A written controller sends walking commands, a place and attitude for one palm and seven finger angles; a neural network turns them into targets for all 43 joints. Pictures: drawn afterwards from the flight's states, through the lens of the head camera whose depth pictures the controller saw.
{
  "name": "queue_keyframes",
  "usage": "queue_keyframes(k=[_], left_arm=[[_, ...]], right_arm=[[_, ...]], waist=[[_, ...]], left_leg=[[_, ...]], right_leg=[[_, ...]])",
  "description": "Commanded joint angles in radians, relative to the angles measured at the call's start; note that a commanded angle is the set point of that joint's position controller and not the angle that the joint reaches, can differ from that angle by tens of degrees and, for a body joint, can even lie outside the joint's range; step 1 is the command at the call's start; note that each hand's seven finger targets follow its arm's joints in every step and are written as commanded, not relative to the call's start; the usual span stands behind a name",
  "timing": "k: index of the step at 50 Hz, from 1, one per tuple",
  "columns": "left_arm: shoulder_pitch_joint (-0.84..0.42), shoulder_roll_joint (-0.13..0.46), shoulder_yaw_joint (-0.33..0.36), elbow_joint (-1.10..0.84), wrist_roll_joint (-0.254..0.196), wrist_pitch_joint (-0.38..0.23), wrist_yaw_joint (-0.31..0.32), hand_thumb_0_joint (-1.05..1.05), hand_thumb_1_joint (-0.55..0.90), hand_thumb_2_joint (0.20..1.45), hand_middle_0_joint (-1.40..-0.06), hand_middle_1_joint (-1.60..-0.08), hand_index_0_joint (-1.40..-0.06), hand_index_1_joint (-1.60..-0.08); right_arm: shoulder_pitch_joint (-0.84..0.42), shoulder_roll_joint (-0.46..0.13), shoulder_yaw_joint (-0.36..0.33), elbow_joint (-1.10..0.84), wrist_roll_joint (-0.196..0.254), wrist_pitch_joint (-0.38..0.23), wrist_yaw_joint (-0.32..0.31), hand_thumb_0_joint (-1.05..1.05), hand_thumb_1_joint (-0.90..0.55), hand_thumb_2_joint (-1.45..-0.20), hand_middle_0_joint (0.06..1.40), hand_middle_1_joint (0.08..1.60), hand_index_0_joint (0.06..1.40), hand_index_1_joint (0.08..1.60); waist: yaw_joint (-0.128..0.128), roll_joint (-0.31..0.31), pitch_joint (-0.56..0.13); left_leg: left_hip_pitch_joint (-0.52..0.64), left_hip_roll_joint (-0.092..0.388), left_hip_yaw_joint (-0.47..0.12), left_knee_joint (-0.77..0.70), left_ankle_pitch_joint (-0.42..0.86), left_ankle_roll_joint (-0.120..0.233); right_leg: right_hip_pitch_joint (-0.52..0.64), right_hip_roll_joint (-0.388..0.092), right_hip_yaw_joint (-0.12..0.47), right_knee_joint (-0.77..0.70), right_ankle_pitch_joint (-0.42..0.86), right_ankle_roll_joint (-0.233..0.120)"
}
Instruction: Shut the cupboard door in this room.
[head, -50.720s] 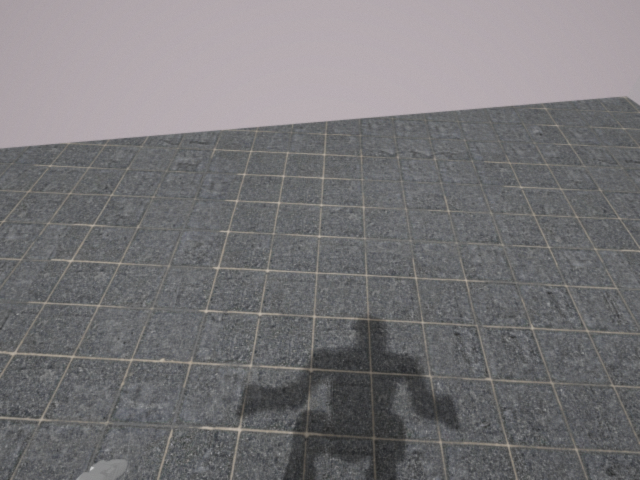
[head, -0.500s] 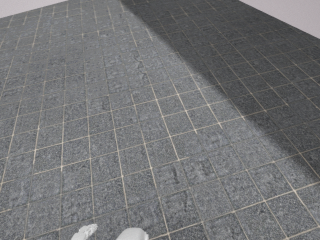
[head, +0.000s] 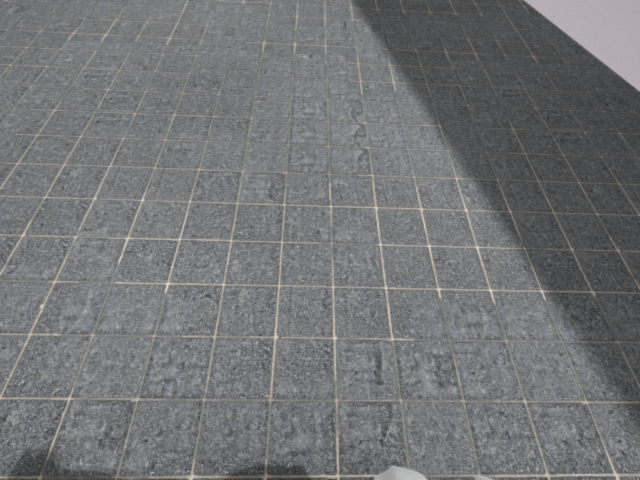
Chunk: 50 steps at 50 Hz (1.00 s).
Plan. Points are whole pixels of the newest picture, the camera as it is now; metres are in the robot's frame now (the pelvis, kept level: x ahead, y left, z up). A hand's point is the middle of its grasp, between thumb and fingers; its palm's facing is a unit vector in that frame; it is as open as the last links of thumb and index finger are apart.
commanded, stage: turn or walk to find it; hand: left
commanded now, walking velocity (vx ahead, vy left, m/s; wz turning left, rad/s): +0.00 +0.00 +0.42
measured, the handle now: out of the picture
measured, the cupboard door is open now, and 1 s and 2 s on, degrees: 25 25 25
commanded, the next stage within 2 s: none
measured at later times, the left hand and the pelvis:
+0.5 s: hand out of the picture +0.03 +0.15 -0.15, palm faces +0.26 -0.93 -0.27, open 7.3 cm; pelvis +0.01 -0.05 +0.00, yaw +14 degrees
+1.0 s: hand out of the picture +0.00 +0.19 -0.17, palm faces +0.45 -0.86 -0.24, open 7.4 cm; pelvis +0.01 -0.03 +0.00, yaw +26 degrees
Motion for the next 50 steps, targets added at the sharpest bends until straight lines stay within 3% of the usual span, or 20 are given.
queue_keyframes(k=[1,5,7,8,9,10,11,13,14,22,26,29,31,32,33,34,38,40,46,50], left_arm=[[-0.043,0.04,0.011,-0.1,0.0,-0.027,0.001,0.0,0.9,0.9,-0.2,-0.3,-0.2,-0.3],[-0.012,0.032,0.008,-0.105,-0.007,-0.04,0.004,0.0,0.9,0.9,-0.2,-0.3,-0.2,-0.3],[0.053,0.043,0.012,-0.089,-0.007,-0.053,0.008,0.0,0.9,0.9,-0.2,-0.3,-0.2,-0.3],[0.092,0.085,0.02,-0.084,0.0,-0.066,0.013,0.0,0.9,0.9,-0.2,-0.3,-0.2,-0.3],[0.111,0.181,0.038,-0.085,0.017,-0.076,0.024,0.0,0.9,0.9,-0.2,-0.3,-0.2,-0.3],[0.113,0.195,0.039,-0.095,0.009,-0.073,0.024,0.0,0.9,0.9,-0.2,-0.3,-0.2,-0.3],[0.067,0.164,0.042,-0.104,0.007,-0.073,0.028,0.0,0.9,0.9,-0.2,-0.3,-0.2,-0.3],[-0.029,0.103,0.025,-0.13,0.005,-0.071,0.025,0.0,0.9,0.9,-0.2,-0.3,-0.2,-0.3],[-0.045,0.084,0.023,-0.134,0.006,-0.072,0.027,0.0,0.9,0.9,-0.2,-0.3,-0.2,-0.3],[0.11,0.114,0.032,-0.08,0.013,-0.077,0.024,0.0,0.9,0.9,-0.2,-0.3,-0.2,-0.3],[0.122,0.14,0.04,-0.065,0.017,-0.071,0.023,0.0,0.9,0.9,-0.2,-0.3,-0.2,-0.3],[0.094,0.151,0.044,-0.054,0.017,-0.065,0.022,0.0,0.9,0.9,-0.2,-0.3,-0.2,-0.3],[0.077,0.153,0.046,-0.054,0.005,-0.06,0.019,0.0,0.9,0.9,-0.2,-0.3,-0.2,-0.3],[0.086,0.114,0.042,-0.07,-0.001,-0.054,0.014,0.0,0.9,0.9,-0.2,-0.3,-0.2,-0.3],[0.067,0.047,0.015,-0.104,-0.003,-0.05,0.006,0.0,0.9,0.9,-0.2,-0.3,-0.2,-0.3],[-0.001,0.059,0.005,-0.119,0.006,-0.036,0.015,0.0,0.9,0.9,-0.2,-0.3,-0.2,-0.3],[0.001,0.059,0.016,-0.068,0.001,-0.03,0.002,0.0,0.9,0.9,-0.2,-0.3,-0.2,-0.3],[0.01,0.052,0.015,-0.064,0.0,-0.029,-0.001,0.0,0.9,0.9,-0.2,-0.3,-0.2,-0.3],[-0.042,0.035,0.007,-0.101,-0.001,-0.03,0.001,0.0,0.9,0.9,-0.2,-0.3,-0.2,-0.3],[0.009,0.034,0.008,-0.099,-0.008,-0.045,0.004,0.0,0.9,0.9,-0.2,-0.3,-0.2,-0.3]], right_arm=[[0.069,-0.202,-0.057,-0.045,-0.002,-0.011,-0.01,0.0,-0.9,-0.9,0.2,0.3,0.2,0.3],[0.044,-0.203,-0.064,-0.054,-0.005,-0.005,-0.008,0.0,-0.9,-0.9,0.2,0.3,0.2,0.3],[0.031,-0.189,-0.064,-0.058,0.002,-0.004,-0.007,0.0,-0.9,-0.9,0.2,0.3,0.2,0.3],[0.039,-0.152,-0.061,-0.062,0.01,-0.006,-0.001,0.0,-0.9,-0.9,0.2,0.3,0.2,0.3],[0.059,-0.081,-0.05,-0.083,0.018,-0.008,0.006,0.0,-0.9,-0.9,0.2,0.3,0.2,0.3],[0.034,-0.116,-0.06,-0.091,0.009,0.007,0.001,0.0,-0.9,-0.9,0.2,0.3,0.2,0.3],[0.025,-0.127,-0.065,-0.078,0.004,0.02,0.003,0.0,-0.9,-0.9,0.2,0.3,0.2,0.3],[0.058,-0.116,-0.067,-0.031,0.001,0.028,0.016,0.0,-0.9,-0.9,0.2,0.3,0.2,0.3],[0.082,-0.103,-0.065,-0.018,0.001,0.028,0.021,0.0,-0.9,-0.9,0.2,0.3,0.2,0.3],[-0.02,-0.076,-0.039,-0.029,0.007,0.026,0.022,0.0,-0.9,-0.9,0.2,0.3,0.2,0.3],[-0.055,-0.066,-0.026,-0.041,0.013,0.018,0.022,0.0,-0.9,-0.9,0.2,0.3,0.2,0.3],[-0.027,-0.073,-0.022,-0.042,0.014,0.008,0.02,0.0,-0.9,-0.9,0.2,0.3,0.2,0.3],[0.041,-0.105,-0.029,-0.028,0.009,-0.005,0.021,0.0,-0.9,-0.9,0.2,0.3,0.2,0.3],[0.083,-0.189,-0.049,-0.027,0.002,-0.014,0.016,0.0,-0.9,-0.9,0.2,0.3,0.2,0.3],[0.132,-0.285,-0.072,-0.028,0.002,-0.011,0.009,0.0,-0.9,-0.9,0.2,0.3,0.2,0.3],[0.155,-0.283,-0.07,-0.012,0.008,-0.004,0.0,0.0,-0.9,-0.9,0.2,0.3,0.2,0.3],[0.017,-0.201,-0.045,-0.04,0.0,-0.013,-0.019,0.0,-0.9,-0.9,0.2,0.3,0.2,0.3],[0.017,-0.201,-0.044,-0.04,0.002,-0.017,-0.017,0.0,-0.9,-0.9,0.2,0.3,0.2,0.3],[0.05,-0.205,-0.057,-0.04,-0.002,-0.011,-0.011,0.0,-0.9,-0.9,0.2,0.3,0.2,0.3],[0.024,-0.203,-0.064,-0.053,-0.003,-0.005,-0.009,0.0,-0.9,-0.9,0.2,0.3,0.2,0.3]], waist=[[-0.051,0.183,-0.087],[-0.034,0.206,-0.111],[0.003,0.178,-0.143],[0.018,0.068,-0.168],[0.022,-0.222,-0.172],[0.035,-0.247,-0.142],[0.02,-0.239,-0.089],[-0.032,-0.119,-0.043],[-0.042,-0.127,-0.054],[0.027,-0.157,-0.09],[0.038,-0.177,-0.099],[0.016,-0.172,-0.123],[-0.032,-0.101,-0.156],[-0.059,0.092,-0.191],[-0.081,0.348,-0.193],[-0.098,0.251,-0.166],[-0.032,0.174,-0.091],[-0.026,0.155,-0.087],[-0.049,0.187,-0.091],[-0.02,0.206,-0.118]], left_leg=[[0.102,0.237,-0.232,-0.128,0.367,0.135],[0.051,0.214,-0.273,-0.065,0.437,0.123],[-0.016,0.174,-0.271,0.016,0.386,0.08],[-0.115,0.114,-0.227,0.118,0.229,0.024],[-0.319,-0.037,-0.065,0.34,-0.158,-0.056],[-0.307,-0.035,-0.079,0.537,-0.372,-0.064],[-0.306,-0.008,-0.118,0.671,-0.337,-0.058],[-0.324,0.016,-0.096,0.785,-0.185,-0.073],[-0.321,0.024,-0.079,0.78,-0.148,-0.082],[-0.278,0.028,0.016,0.492,-0.196,-0.107],[-0.207,0.024,0.055,0.339,-0.213,-0.091],[-0.116,0.024,0.08,0.181,-0.159,-0.078],[0.081,0.033,0.089,-0.048,0.043,-0.058],[0.245,0.187,-0.107,-0.109,0.223,0.012],[0.318,0.426,-0.383,-0.129,0.597,0.157],[0.256,0.444,-0.352,-0.12,0.592,0.204],[0.144,0.273,-0.186,-0.109,0.524,0.145],[0.121,0.248,-0.159,-0.118,0.497,0.129],[0.109,0.235,-0.213,-0.1,0.456,0.134],[0.051,0.208,-0.255,-0.026,0.486,0.112]], right_leg=[[-0.02,0.018,-0.007,-0.117,-0.022,0.003],[0.121,0.065,-0.032,-0.33,0.01,-0.011],[0.278,0.062,-0.036,-0.55,0.184,-0.019],[0.416,-0.023,0.041,-0.669,0.28,-0.04],[0.535,-0.296,0.295,-0.71,0.453,-0.138],[0.386,-0.409,0.34,-0.722,0.508,-0.233],[0.286,-0.37,0.324,-0.738,0.423,-0.252],[0.262,-0.259,0.156,-0.72,0.358,-0.21],[0.276,-0.234,0.098,-0.708,0.405,-0.191],[0.434,-0.248,-0.001,-0.655,0.69,-0.212],[0.429,-0.266,-0.022,-0.63,0.703,-0.222],[0.412,-0.274,-0.048,-0.58,0.665,-0.2],[0.308,-0.247,-0.105,-0.455,0.567,-0.134],[0.124,-0.16,-0.159,-0.275,0.344,-0.07],[-0.096,-0.034,-0.152,-0.07,-0.23,-0.008],[-0.103,-0.043,-0.048,0.026,-0.255,-0.016],[-0.089,-0.025,0.005,0.092,-0.048,-0.006],[-0.057,-0.014,-0.004,0.046,-0.021,-0.002],[0.009,0.025,-0.023,-0.156,-0.032,0.002],[0.166,0.066,-0.043,-0.394,0.058,-0.011]])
